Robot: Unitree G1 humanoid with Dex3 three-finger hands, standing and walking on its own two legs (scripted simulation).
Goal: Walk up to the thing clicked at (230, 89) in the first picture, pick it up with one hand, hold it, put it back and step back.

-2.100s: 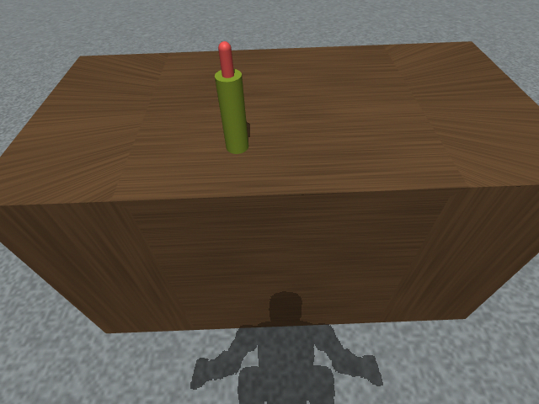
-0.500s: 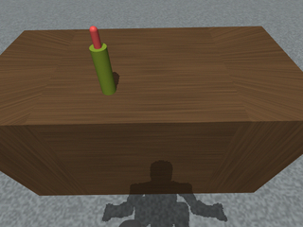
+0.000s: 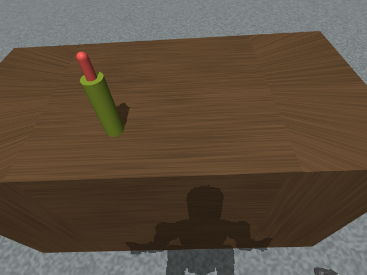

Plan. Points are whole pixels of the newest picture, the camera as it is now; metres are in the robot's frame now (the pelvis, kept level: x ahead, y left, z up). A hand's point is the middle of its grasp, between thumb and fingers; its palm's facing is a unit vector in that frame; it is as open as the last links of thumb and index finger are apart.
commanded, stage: walk up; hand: left
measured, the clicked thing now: (100, 97) +0.51 +0.24 +0.11
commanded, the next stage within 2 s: stand in 1.04 s
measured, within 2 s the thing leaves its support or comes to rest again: neither
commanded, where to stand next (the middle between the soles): +0.04 +0.03 m, yaw +0 degrees
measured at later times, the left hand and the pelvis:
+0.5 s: hand out of the picture +0.11 +0.25 -0.14, palm faces -0.03 -0.94 -0.33, open 7.3 cm; pelvis +0.00 +0.00 +0.02, yaw -1 degrees
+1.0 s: hand out of the picture +0.06 +0.27 -0.14, palm faces -0.02 -0.94 -0.34, open 7.4 cm; pelvis +0.00 +0.01 +0.02, yaw +0 degrees
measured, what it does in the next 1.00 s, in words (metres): stands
